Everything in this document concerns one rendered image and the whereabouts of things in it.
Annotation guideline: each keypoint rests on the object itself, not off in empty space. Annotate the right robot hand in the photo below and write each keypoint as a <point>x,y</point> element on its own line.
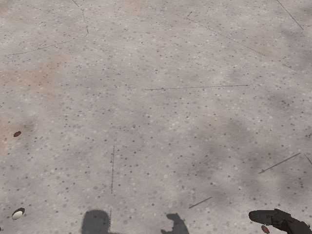
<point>280,220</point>

